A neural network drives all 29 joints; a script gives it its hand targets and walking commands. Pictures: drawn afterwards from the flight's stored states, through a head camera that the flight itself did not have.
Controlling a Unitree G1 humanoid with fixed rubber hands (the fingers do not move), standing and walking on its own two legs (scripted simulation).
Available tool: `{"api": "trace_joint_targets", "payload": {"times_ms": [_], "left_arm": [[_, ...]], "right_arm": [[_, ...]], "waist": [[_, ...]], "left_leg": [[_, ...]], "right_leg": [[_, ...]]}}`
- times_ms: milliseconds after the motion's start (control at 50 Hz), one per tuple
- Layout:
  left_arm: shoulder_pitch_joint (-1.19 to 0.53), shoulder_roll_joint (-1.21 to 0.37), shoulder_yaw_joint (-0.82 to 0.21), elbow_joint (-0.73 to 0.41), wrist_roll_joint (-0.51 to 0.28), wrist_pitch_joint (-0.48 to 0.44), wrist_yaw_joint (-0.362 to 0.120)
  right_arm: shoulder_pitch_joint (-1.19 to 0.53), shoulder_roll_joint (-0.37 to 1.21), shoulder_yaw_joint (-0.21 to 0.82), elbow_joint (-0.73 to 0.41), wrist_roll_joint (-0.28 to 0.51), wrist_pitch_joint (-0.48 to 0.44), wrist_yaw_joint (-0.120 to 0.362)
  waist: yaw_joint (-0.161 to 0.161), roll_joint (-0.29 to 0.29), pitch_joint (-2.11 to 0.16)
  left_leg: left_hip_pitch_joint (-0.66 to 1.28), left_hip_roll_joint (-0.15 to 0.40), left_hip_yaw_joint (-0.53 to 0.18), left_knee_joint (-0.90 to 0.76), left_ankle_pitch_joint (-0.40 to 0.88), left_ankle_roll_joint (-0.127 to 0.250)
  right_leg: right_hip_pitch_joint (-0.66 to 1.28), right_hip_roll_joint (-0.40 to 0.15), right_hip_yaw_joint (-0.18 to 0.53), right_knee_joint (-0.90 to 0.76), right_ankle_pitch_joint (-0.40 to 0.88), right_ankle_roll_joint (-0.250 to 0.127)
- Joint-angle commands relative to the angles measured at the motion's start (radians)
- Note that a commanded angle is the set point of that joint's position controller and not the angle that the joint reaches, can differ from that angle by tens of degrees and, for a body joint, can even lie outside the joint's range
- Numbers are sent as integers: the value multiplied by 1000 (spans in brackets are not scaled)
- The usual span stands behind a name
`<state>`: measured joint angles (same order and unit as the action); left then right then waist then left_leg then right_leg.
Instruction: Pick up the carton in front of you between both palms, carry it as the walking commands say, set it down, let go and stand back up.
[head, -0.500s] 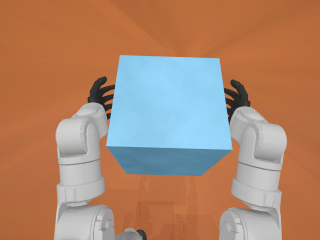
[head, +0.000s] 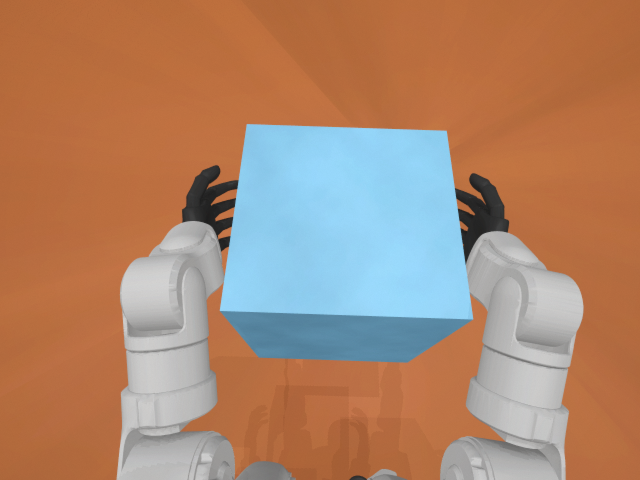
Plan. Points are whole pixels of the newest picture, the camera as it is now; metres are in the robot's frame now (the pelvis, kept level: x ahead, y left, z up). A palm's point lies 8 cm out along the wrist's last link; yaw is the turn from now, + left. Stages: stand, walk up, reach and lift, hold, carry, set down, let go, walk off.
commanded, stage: carry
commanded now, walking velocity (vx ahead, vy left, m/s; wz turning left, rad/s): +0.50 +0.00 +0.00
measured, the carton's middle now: (338, 260) +0.37 +0.03 +0.06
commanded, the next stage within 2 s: none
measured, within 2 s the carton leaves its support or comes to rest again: neither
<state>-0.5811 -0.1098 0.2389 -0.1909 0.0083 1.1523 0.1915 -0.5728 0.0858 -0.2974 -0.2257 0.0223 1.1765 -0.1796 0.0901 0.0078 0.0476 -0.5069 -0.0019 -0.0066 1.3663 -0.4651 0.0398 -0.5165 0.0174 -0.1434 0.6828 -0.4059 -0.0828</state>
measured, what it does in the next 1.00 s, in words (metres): climbs: left foot 0.03 m higher, then right foot 0.04 m higher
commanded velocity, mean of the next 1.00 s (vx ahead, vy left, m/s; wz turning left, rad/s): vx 0.50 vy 0.00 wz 0.00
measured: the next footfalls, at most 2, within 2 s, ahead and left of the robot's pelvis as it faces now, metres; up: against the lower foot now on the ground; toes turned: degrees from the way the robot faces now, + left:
left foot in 0.26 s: +0.37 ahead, +0.13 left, +0.03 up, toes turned +6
right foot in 0.68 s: +0.62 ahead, -0.07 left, +0.08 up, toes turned -7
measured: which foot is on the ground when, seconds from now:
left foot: up 0.00-0.24, down 0.26-0.70, up 0.72-1.00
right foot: down 0.00-0.28, up 0.30-0.66, down 0.68-1.00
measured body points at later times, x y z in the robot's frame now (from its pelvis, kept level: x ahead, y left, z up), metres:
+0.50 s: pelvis +0.32 +0.05 +0.05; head +0.37 +0.05 +0.50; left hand +0.70 +0.16 +0.18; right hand +0.67 -0.14 +0.18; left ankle +0.32 +0.12 -0.68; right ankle +0.32 -0.07 -0.57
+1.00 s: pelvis +0.64 +0.02 +0.10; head +0.68 +0.02 +0.55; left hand +1.00 +0.21 +0.24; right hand +1.02 -0.10 +0.24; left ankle +0.76 +0.15 -0.58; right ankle +0.58 -0.07 -0.64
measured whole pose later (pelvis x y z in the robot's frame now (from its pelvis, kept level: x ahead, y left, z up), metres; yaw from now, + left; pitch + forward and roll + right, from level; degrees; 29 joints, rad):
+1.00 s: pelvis +0.64 +0.02 +0.10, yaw +0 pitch +5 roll +0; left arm -0.65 -0.07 0.26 -0.10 -0.04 1.14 0.19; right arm -0.60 0.13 -0.32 -0.21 -0.06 1.17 -0.19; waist 0.10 0.00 -0.01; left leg -0.74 0.05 0.06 0.91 -0.35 0.04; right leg -0.22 -0.01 -0.12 0.47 -0.49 -0.04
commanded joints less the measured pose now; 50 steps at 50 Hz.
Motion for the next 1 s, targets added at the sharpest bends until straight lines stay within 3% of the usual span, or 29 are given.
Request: {"api": "trace_joint_targets", "payload": {"times_ms": [0, 100, 160, 200, 220, 240, 260, 280, 300, 340, 360, 400, 480, 540, 580, 600, 620, 640, 660, 680, 700, 720, 740, 760, 800, 840, 880, 920, 980], "left_arm": [[-718, -777, -710, -168, -343, -9, -82], [-759, -754, -698, -139, -379, -17, -91], [-691, -695, -642, -57, -341, 6, -75], [-658, -670, -601, -1, -303, 23, -64], [-649, -662, -581, 18, -284, 32, -59], [-640, -653, -560, 34, -261, 43, -53], [-647, -633, -530, 43, -229, 51, -45], [-601, -635, -497, 57, -200, 61, -40], [-653, -613, -473, 50, -173, 62, -31], [-652, -653, -428, 71, -128, 55, -25], [-643, -675, -421, 77, -114, 49, -26], [-665, -703, -430, 68, -91, 28, -26], [-665, -678, -462, 18, -80, 0, -14], [-632, -631, -479, 6, -88, 8, -7], [-617, -624, -494, 12, -104, 21, -12], [-611, -625, -498, 21, -111, 28, -15], [-605, -627, -501, 35, -119, 35, -20], [-600, -639, -506, 57, -127, 38, -25], [-584, -646, -508, 80, -138, 39, -28], [-578, -642, -511, 84, -142, 38, -30], [-599, -681, -530, 88, -161, 33, -32], [-654, -714, -554, 49, -194, 33, -43], [-718, -769, -601, 13, -243, 25, -55], [-782, -814, -635, -26, -286, 14, -68], [-862, -865, -683, -72, -350, -10, -87], [-871, -862, -694, -87, -380, -28, -95], [-837, -826, -683, -84, -381, -32, -91], [-791, -778, -661, -73, -367, -26, -80], [-705, -709, -615, -15, -317, -2, -62]], "right_arm": [[-545, 686, 552, -23, 87, -19, 22], [-563, 640, 550, -13, 39, -29, -1], [-559, 596, 546, 10, 39, -8, -13], [-569, 592, 547, 35, 55, 13, -11], [-572, 601, 550, 57, 68, 21, -8], [-565, 603, 551, 90, 82, 26, -5], [-557, 620, 551, 100, 98, 30, -1], [-601, 615, 558, 107, 110, 29, -1], [-611, 668, 567, 110, 131, 34, 6], [-743, 773, 650, 47, 222, 24, 34], [-806, 817, 691, 5, 272, 12, 47], [-883, 875, 724, -31, 331, -13, 64], [-853, 837, 714, -61, 348, -35, 65], [-764, 769, 680, -23, 305, -24, 50], [-706, 738, 652, 19, 269, -10, 42], [-684, 728, 639, 39, 250, -3, 40], [-663, 718, 626, 57, 229, 3, 39], [-642, 708, 611, 72, 209, 8, 37], [-631, 696, 598, 82, 187, 12, 35], [-630, 699, 583, 80, 171, 17, 33], [-640, 702, 564, 65, 157, 20, 33], [-669, 721, 559, 73, 134, 16, 29], [-659, 727, 536, 81, 110, 12, 28], [-649, 745, 521, 88, 93, 4, 27], [-640, 753, 513, 86, 59, -17, 21], [-633, 733, 521, 72, 40, -33, 13], [-620, 701, 531, 52, 34, -40, 2], [-611, 664, 541, 30, 43, -36, -7], [-598, 624, 550, 36, 62, -11, -9]], "waist": [[4, -14, -562], [-7, -89, -488], [-27, -144, -433], [-74, -195, -434], [-122, -184, -460], [-169, -109, -525], [-225, 8, -596], [-192, 321, -653], [-182, 273, -596], [-185, 24, -530], [-170, -11, -522], [-146, 37, -544], [-161, 78, -526], [-163, 98, -492], [-156, 121, -467], [-138, 135, -464], [-106, 152, -481], [-57, 130, -521], [-2, 76, -599], [11, -147, -708], [23, -354, -678], [9, -217, -628], [23, -85, -587], [14, -12, -563], [-14, -17, -565], [-21, -69, -548], [-13, -89, -519], [-16, -105, -494], [-43, -164, -463]], "left_leg": [[-354, 46, -40, 37, 61, 20], [-356, 55, 34, -241, 105, 2], [-142, 26, 115, -553, 174, 4], [38, -33, 219, -644, 159, 17], [182, -73, 262, -702, 190, 29], [397, -113, 269, -769, 184, 42], [625, 27, 45, -794, 38, 62], [780, 321, -612, -998, -73, 221], [778, 341, -750, -1068, 73, 259], [694, 314, -515, -912, 447, 241], [651, 294, -433, -903, 492, 209], [620, 270, -339, -939, 363, 168], [649, 275, -251, -987, 348, 205], [605, 247, -137, -1014, 396, 191], [559, 220, -57, -1015, 483, 165], [534, 208, -16, -993, 567, 147], [510, 202, 23, -916, 744, 126], [458, 180, 97, -763, 915, 87], [313, 144, 134, -558, 888, 35], [27, 67, 116, -258, 523, -27], [-236, -100, 57, -34, -36, -39], [-335, -32, -46, 127, -49, -8], [-374, -9, -50, 177, -24, 2], [-378, 24, -49, 145, 2, 10], [-336, 52, -45, 27, 44, 18], [-343, 48, -7, -42, 46, 14], [-363, 62, 18, -176, 65, 3], [-271, 67, 40, -378, 111, -3], [-60, 2, 169, -620, 138, 3]], "right_leg": [[741, -295, 496, -221, 475, -149], [668, -279, 342, -308, 401, -160], [521, -218, 189, -348, 408, -114], [465, -222, 135, -300, 555, -79], [427, -214, 79, -179, 692, -50], [365, -169, 9, 17, 770, -12], [191, -141, 24, 263, 505, 25], [-99, 28, 60, 524, 29, 79], [-230, 47, 166, 712, -124, 66], [-333, -22, 182, 830, -65, 36], [-339, -45, 187, 787, -37, 25], [-301, -59, 178, 691, 5, 11], [-374, -71, 124, 561, 19, 25], [-305, -82, 91, 316, 51, 36], [-188, -45, 13, 156, 72, 30], [-104, -13, -44, 97, 56, 24], [14, 34, -99, 54, 40, 16], [209, 80, -146, -42, 104, 2], [501, 60, -71, -72, 117, -32], [757, -242, 462, -188, -124, -153], [847, -353, 888, -368, 67, -273], [835, -364, 823, -296, 214, -273], [774, -348, 711, -224, 373, -259], [714, -333, 615, -208, 437, -223], [659, -298, 505, -246, 296, -157], [639, -294, 448, -273, 258, -157], [640, -291, 386, -306, 277, -169], [580, -265, 295, -326, 297, -154], [496, -223, 169, -325, 383, -101]]}}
